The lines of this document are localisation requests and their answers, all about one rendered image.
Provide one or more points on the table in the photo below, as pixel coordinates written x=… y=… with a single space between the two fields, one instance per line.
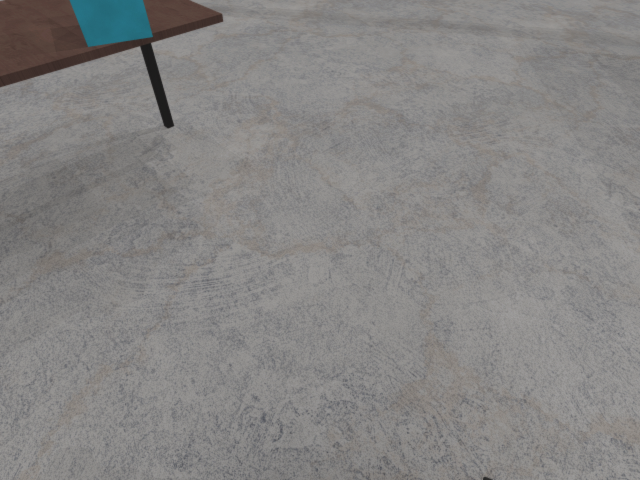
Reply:
x=42 y=36

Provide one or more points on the carton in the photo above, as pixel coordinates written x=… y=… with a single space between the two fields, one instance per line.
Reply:
x=111 y=21

